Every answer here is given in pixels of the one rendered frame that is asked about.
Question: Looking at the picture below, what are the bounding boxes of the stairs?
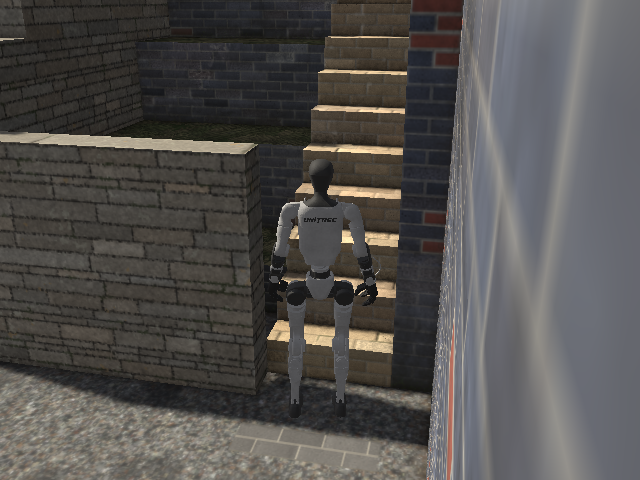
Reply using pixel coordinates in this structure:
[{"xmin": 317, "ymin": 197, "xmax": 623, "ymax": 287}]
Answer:
[{"xmin": 266, "ymin": 0, "xmax": 411, "ymax": 387}]

